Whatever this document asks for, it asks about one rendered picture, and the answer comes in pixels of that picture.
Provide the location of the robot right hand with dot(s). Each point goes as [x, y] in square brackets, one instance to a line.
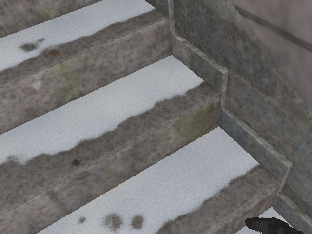
[271, 225]

